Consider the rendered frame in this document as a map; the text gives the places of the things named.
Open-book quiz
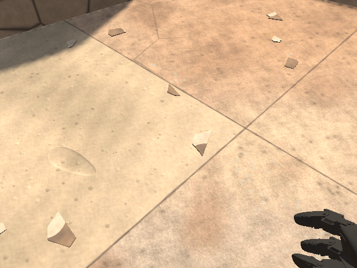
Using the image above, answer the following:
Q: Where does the robot right hand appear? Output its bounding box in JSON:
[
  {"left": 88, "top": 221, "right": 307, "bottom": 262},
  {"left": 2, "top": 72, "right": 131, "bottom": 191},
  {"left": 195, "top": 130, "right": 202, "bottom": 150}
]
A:
[{"left": 292, "top": 209, "right": 357, "bottom": 268}]

